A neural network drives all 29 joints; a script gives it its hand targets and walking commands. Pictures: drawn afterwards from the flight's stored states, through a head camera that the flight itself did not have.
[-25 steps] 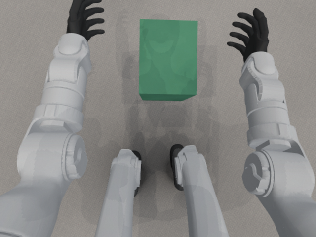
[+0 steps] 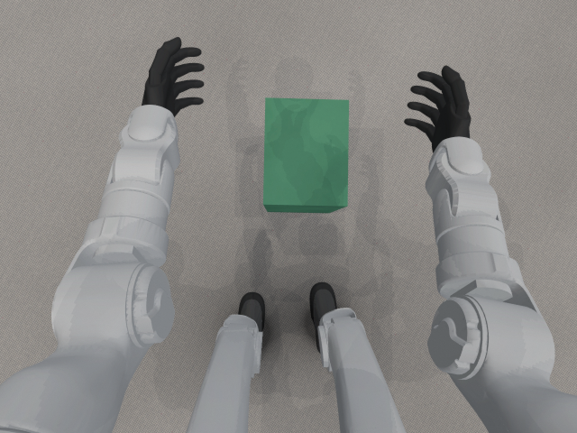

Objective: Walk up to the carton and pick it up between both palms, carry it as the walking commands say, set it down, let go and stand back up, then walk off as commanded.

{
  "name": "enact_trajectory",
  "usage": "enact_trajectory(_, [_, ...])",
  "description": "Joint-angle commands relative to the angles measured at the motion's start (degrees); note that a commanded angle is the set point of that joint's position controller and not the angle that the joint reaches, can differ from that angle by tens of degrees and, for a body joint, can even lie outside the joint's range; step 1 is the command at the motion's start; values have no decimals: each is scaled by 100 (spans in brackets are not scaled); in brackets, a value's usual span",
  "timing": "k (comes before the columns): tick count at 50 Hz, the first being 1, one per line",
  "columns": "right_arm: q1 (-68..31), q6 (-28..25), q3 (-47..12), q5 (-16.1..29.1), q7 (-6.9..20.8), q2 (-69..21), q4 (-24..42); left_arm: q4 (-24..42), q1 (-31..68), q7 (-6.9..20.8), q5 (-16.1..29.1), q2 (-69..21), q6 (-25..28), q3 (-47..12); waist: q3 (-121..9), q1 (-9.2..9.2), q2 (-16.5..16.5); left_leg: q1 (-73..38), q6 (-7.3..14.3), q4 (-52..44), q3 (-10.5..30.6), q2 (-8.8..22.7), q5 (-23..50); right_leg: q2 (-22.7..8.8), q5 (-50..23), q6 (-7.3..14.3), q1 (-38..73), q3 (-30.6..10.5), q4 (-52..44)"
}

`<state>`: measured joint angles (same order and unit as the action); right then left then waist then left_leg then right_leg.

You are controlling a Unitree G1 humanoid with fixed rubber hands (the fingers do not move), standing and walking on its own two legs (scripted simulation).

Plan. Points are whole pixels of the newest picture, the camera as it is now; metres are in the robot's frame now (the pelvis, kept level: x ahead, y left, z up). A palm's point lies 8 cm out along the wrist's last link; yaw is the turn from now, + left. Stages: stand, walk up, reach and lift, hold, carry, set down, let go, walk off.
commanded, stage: let go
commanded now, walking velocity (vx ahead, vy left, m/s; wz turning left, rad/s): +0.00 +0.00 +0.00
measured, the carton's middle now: (302, 164) +0.52 -0.05 -0.54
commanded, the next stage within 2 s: stand in 1.30 s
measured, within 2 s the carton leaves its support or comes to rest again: neither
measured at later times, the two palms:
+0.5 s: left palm (93, 234) +0.36 +0.19 -0.03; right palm (535, 250) +0.33 -0.24 -0.02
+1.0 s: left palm (2, 393) +0.24 +0.23 +0.04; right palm (575, 374) +0.23 -0.23 +0.04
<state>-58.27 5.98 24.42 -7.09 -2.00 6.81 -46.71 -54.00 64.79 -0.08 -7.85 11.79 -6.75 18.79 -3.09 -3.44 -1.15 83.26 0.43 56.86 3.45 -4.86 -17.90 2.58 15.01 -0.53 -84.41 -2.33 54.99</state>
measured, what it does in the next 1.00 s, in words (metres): rises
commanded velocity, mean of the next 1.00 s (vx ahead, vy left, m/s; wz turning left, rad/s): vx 0.00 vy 0.00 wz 0.00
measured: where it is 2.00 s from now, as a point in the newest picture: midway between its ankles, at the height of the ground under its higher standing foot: (287, 337)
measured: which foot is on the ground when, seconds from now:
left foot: down 0.00-1.00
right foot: down 0.00-1.00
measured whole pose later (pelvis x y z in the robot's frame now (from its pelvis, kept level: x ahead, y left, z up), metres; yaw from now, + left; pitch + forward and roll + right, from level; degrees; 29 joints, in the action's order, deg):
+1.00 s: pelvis +0.07 +0.00 +0.10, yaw -1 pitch -3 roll -1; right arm 13.4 6.4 2.0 0.3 4.4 12.6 -24.0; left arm -24.4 -13.1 4.4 0.1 12.0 -5.7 2.1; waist 4.8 0.4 -0.9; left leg 6.2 1.6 25.7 4.2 -2.9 -16.8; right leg 2.8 14.0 0.6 -7.9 -3.7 24.5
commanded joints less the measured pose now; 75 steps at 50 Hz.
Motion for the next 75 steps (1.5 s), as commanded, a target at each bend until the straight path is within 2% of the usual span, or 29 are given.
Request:
enact_trajectory(1, [-610,-138,-11,-132,22,416,633,695,797,-61,-158,393,106,97,-5279,-76,-169,-2775,-314,-389,-274,31,1974,88,-2264,-264,3350,438,-156])
enact_trajectory(5, [316,-120,-251,-184,149,606,1258,1418,-142,-283,-195,187,44,-47,-6420,-93,-312,-3938,-336,-360,-199,57,3086,165,-2916,-187,3919,430,-155])
enact_trajectory(8, [1089,-22,-584,-76,310,783,2014,2269,-974,-461,-94,67,-26,-286,-6820,-87,-331,-4813,-273,-471,-106,85,3704,153,-3175,-106,4189,382,-302])
enact_trajectory(10, [1689,59,-789,22,405,844,2323,2695,-1597,-466,1,57,-63,-466,-6479,-91,-234,-4891,-230,-683,-86,103,3561,98,-3214,-65,4512,297,-480])
enact_trajectory(12, [2203,42,-992,152,480,822,2408,2891,-2171,-398,119,25,-28,-607,-5746,-34,-62,-4521,-205,-970,-110,109,3074,36,-3152,-48,4978,194,-673])
enact_trajectory(15, [2784,-86,-1222,442,571,741,2328,2862,-2871,-254,291,-4,118,-760,-4739,47,163,-3945,-160,-1374,-178,109,2358,-49,-3031,-42,5699,61,-973])
enact_trajectory(18, [3341,-228,-1330,602,602,723,2169,2674,-3531,-118,400,26,278,-830,-4012,101,240,-3997,-110,-1664,-175,128,2064,-104,-2869,-52,5984,-7,-1287])
enact_trajectory(25, [4972,-516,-1522,652,596,768,1965,2502,-5053,19,523,103,617,-1063,-2793,189,114,-5022,-104,-2272,-108,231,1798,-136,-2369,-76,6333,-1,-2000])
enact_trajectory(30, [5897,-643,-1774,686,554,823,2250,2759,-6014,102,625,212,734,-1207,-2037,251,83,-5766,-77,-2701,-85,295,1545,-144,-1991,-56,6967,13,-2464])
enact_trajectory(35, [6621,-671,-1928,724,535,952,2597,3151,-6919,204,668,264,768,-1339,-1184,301,59,-6642,-86,-3216,-38,354,1642,-103,-1789,4,7470,51,-2958])
enact_trajectory(40, [6938,-489,-2064,824,584,1028,2761,3434,-7378,321,753,363,617,-1445,-363,291,-9,-7027,-94,-3561,-40,413,1320,-108,-1309,38,7734,95,-3276])
enact_trajectory(44, [6984,-241,-2120,815,618,1080,2815,3503,-7494,403,813,439,376,-1526,220,352,-64,-7043,-123,-3726,-78,464,770,-95,-770,43,7980,130,-3327])
enact_trajectory(48, [6939,-16,-2058,736,631,1149,2819,3536,-7448,449,809,447,176,-1569,606,351,1,-7139,-149,-3756,-110,491,560,-43,-582,37,8171,178,-3282])
enact_trajectory(55, [6938,232,-1994,653,575,1174,2829,3540,-7507,440,808,448,6,-1502,775,386,159,-7550,-150,-3589,-178,404,1219,-27,-976,9,8242,150,-3245])
enact_trajectory(61, [6947,461,-2160,676,427,1058,2822,3445,-7607,287,808,511,90,-1551,338,474,62,-7781,-140,-3354,-169,379,2031,-34,-1608,14,8276,48,-3024])
enact_trajectory(65, [6897,568,-2151,597,280,1144,2800,3395,-7573,211,809,565,165,-1622,191,508,14,-7796,-142,-3246,-153,393,2238,-54,-1794,24,8169,-39,-2906])
enact_trajectory(66, [6668,160,-1924,560,79,1771,2177,2619,-7524,-17,548,1278,295,-1316,516,375,-134,-7132,-253,-3126,33,551,1527,-330,-1359,-43,7406,-252,-2985])
enact_trajectory(69, [6770,-255,-2013,471,39,1642,1805,2364,-7508,-137,536,1236,469,-1389,331,355,-76,-7217,-158,-3218,283,633,694,-429,-566,69,7204,-406,-3113])
enact_trajectory(71, [6677,-380,-2032,477,58,1659,1646,2221,-7391,-137,538,1194,554,-1412,218,343,39,-7258,-107,-3220,370,683,763,-430,-577,108,7210,-444,-3109])
enact_trajectory(75, [6649,-509,-2045,465,51,1774,1360,1904,-7379,-132,553,1268,641,-1404,0,347,86,-7362,-74,-3139,412,740,1401,-489,-1249,125,7378,-474,-3010])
